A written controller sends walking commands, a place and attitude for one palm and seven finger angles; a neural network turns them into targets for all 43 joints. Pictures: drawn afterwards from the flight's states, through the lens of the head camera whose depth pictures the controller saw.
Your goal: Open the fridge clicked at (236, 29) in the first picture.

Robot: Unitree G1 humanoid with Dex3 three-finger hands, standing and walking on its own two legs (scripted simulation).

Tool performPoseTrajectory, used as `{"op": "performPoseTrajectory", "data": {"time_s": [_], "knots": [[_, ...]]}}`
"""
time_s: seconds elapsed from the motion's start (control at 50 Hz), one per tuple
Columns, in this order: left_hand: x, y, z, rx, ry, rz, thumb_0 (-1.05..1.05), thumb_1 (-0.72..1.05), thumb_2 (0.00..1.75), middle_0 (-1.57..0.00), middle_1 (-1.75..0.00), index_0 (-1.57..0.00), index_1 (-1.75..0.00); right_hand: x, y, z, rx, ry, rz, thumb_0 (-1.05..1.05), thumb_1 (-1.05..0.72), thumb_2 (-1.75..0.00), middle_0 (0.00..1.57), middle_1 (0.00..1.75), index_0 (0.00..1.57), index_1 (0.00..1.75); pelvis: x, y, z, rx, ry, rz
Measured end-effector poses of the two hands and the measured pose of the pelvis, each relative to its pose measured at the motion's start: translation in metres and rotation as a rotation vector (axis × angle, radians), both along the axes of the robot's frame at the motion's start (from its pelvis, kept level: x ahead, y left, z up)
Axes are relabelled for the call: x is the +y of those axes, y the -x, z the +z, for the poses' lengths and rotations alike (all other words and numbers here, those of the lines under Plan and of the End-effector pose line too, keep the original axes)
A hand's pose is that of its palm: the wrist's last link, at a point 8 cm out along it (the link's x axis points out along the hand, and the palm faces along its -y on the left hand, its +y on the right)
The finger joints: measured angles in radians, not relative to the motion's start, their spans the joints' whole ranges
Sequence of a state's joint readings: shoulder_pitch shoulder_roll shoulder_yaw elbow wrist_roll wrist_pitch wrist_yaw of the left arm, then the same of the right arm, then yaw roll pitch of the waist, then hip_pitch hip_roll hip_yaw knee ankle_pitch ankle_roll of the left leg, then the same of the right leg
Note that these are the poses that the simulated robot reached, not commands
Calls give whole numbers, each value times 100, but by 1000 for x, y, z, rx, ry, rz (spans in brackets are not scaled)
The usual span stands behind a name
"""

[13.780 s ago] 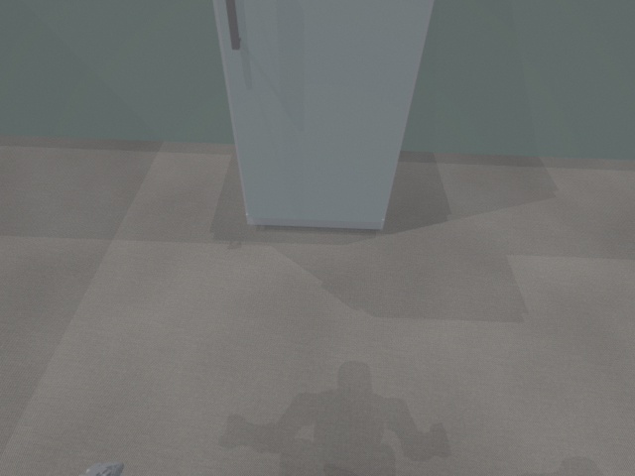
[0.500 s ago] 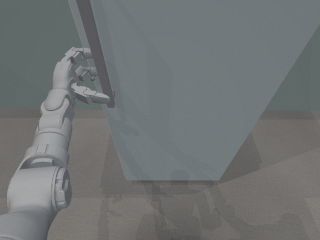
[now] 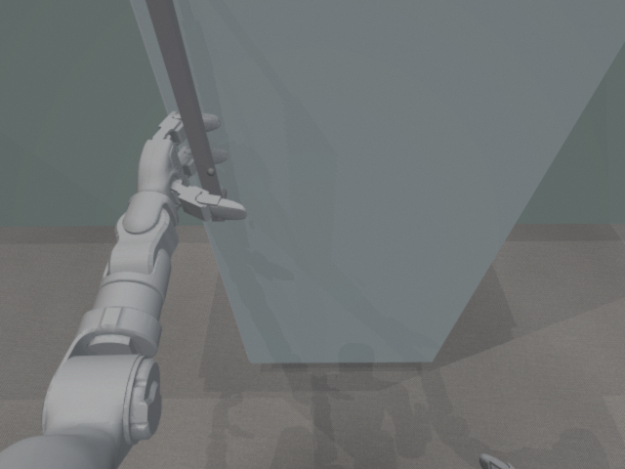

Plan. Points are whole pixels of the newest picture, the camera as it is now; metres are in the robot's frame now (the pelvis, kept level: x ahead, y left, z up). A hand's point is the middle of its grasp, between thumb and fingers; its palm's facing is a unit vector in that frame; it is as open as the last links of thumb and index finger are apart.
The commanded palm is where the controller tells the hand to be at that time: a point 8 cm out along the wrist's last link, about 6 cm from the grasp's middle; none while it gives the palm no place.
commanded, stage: slide the fingers in behind the handle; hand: left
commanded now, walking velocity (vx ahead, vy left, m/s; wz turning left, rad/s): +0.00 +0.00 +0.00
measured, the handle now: (193, 103) +0.50 +0.15 +0.23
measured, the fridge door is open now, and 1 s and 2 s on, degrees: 0 0 0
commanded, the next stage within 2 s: grip the handle and tug to test in 1.04 s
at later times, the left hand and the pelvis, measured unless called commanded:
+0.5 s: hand (218, 173) +0.44 +0.13 +0.16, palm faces +0.01 -1.00 +0.00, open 14.0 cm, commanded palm +0.42 +0.18 +0.16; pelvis +0.00 -0.01 +0.00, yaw +1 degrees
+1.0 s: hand (222, 171) +0.45 +0.12 +0.16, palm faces +0.01 -1.00 +0.00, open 14.0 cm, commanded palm +0.42 +0.17 +0.16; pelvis +0.00 +0.00 +0.00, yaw +1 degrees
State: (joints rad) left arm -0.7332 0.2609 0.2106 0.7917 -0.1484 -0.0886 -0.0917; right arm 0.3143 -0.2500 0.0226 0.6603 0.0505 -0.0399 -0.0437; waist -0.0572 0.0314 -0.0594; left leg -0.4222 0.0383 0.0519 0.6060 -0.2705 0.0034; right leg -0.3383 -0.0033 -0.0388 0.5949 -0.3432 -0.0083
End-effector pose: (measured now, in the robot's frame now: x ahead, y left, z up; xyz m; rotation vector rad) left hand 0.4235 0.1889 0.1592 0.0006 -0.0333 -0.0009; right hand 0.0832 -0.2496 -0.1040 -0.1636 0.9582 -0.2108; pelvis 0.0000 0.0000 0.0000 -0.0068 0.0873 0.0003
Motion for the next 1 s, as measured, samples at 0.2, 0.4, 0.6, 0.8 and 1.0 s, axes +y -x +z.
{"op": "performPoseTrajectory", "data": {"time_s": [0.2, 0.4, 0.6, 0.8, 1.0], "knots": [[1, 7, 1, 10, -6, 17, -1, -50, 30, -30, -120, -31, -120, -6, -8, 2, -9, 4, 12, 1, -91, -90, 20, 30, 20, 30, -7, 1, 1, -14, -2, 10], [-9, 6, 1, 9, 11, 14, -1, -50, 30, -30, -120, -30, -120, -14, -6, 1, 4, 14, 17, 1, -91, -90, 20, 30, 20, 30, -11, 3, 1, -12, -4, 17], [-11, -4, -2, 15, 6, 8, -1, -50, 30, -31, -121, -30, -120, -15, 8, -2, 40, 14, -5, 1, -91, -90, 20, 30, 20, 30, -11, 3, 1, 1, -3, 12], [-12, -5, -3, 12, -2, 13, -1, -50, 30, -32, -123, -31, -121, -11, 16, -7, 72, 6, -6, 1, -91, -90, 20, 30, 20, 30, -8, 2, 0, 6, -2, 14], [-14, -3, -3, 11, -1, 16, -1, -50, 30, -31, -122, -29, -121, -5, 7, -4, 36, -3, 2, 1, -91, -90, 20, 30, 20, 30, -5, 1, 0, 2, -1, 10]]}}
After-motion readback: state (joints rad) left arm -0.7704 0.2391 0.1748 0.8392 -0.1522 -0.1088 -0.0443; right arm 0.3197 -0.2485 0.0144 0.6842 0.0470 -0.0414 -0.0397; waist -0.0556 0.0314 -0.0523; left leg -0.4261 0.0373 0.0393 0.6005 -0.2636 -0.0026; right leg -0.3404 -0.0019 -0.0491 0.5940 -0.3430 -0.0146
